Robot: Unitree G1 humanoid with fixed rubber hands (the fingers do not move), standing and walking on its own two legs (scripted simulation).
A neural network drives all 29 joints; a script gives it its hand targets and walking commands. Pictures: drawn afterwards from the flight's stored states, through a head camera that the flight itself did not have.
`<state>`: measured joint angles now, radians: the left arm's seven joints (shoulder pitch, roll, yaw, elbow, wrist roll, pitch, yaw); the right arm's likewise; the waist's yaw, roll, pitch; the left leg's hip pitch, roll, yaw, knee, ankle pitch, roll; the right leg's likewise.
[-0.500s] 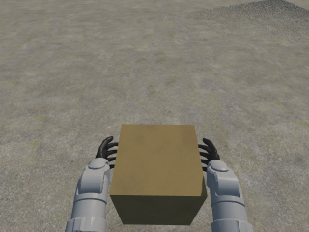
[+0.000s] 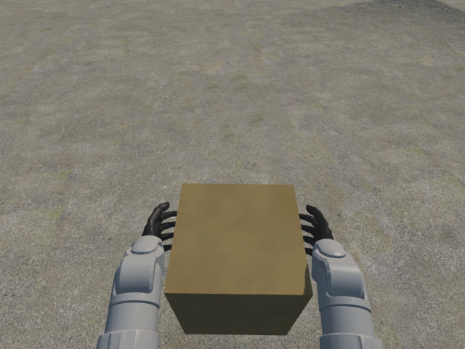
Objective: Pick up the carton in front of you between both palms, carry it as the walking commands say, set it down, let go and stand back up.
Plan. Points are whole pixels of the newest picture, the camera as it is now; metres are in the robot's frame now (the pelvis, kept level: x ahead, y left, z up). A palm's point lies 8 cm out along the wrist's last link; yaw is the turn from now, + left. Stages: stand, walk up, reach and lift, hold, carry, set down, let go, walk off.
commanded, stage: carry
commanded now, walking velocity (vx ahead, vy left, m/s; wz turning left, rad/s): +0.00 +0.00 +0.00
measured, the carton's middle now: (236, 263) +0.30 +0.00 -0.03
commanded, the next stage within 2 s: hold in 0.22 s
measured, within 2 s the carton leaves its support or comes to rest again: neither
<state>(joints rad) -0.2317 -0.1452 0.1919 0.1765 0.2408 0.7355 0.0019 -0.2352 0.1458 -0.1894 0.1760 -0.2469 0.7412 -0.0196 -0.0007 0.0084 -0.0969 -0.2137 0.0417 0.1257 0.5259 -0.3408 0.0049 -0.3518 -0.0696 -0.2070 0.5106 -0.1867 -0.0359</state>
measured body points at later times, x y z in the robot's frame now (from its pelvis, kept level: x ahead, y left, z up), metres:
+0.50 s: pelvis -0.02 +0.00 +0.01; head -0.04 -0.01 +0.46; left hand +0.27 +0.17 +0.04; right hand +0.28 -0.14 +0.03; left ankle -0.04 +0.11 -0.73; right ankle +0.05 -0.11 -0.73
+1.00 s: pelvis -0.03 -0.02 +0.01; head -0.07 -0.05 +0.45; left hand +0.26 +0.16 +0.05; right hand +0.29 -0.15 +0.04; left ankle -0.04 +0.11 -0.73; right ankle +0.05 -0.11 -0.73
